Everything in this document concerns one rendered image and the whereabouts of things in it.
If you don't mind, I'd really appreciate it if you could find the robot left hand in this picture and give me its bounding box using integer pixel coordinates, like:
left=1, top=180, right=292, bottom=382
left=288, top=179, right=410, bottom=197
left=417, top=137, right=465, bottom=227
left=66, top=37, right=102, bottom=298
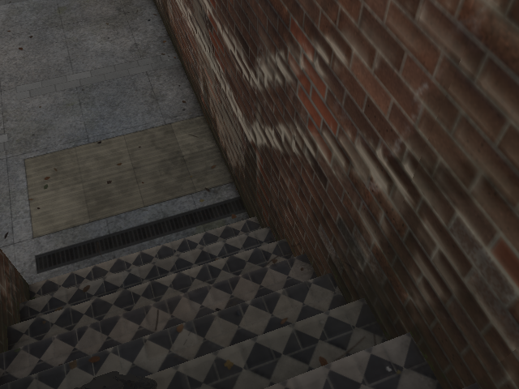
left=74, top=371, right=157, bottom=389

